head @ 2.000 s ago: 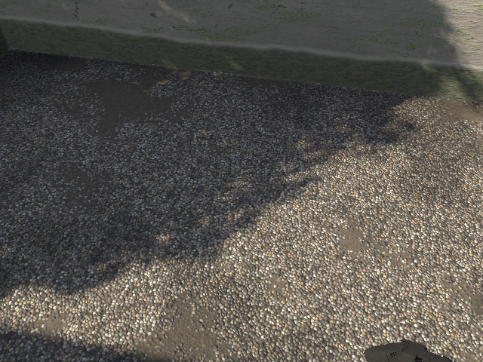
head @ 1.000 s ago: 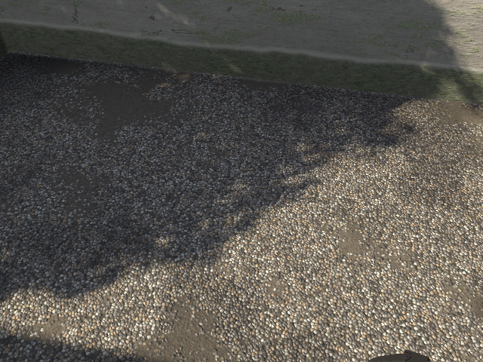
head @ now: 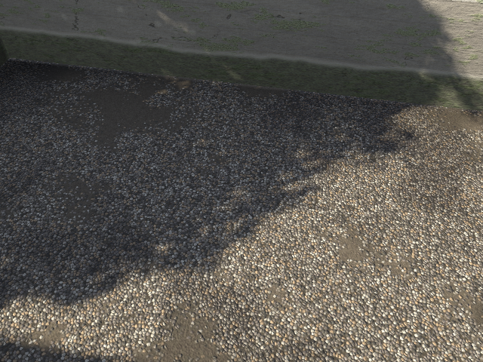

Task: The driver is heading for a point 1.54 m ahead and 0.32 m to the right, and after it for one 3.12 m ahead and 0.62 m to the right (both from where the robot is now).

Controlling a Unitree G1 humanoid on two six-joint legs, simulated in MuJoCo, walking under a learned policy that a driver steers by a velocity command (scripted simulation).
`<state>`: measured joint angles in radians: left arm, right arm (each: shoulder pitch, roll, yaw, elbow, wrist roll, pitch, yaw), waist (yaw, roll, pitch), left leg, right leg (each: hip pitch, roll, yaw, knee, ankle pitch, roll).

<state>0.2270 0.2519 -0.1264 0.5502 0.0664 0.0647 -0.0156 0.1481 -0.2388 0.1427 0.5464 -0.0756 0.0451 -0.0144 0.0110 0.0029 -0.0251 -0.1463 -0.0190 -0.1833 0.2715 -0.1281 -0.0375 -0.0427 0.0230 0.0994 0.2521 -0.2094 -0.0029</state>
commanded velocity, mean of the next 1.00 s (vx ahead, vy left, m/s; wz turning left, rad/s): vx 0.31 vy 0.00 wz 0.00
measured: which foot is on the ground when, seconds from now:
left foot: down 0.00-1.00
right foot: down 0.00-1.00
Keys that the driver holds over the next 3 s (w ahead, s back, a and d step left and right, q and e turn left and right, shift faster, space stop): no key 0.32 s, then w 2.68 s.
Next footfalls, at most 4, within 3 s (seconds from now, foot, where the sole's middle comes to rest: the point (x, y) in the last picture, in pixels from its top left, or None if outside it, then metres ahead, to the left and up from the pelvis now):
none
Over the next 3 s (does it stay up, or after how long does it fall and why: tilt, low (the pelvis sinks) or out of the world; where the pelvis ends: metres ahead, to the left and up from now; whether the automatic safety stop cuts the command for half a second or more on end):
stays up -0.01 0.00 0.00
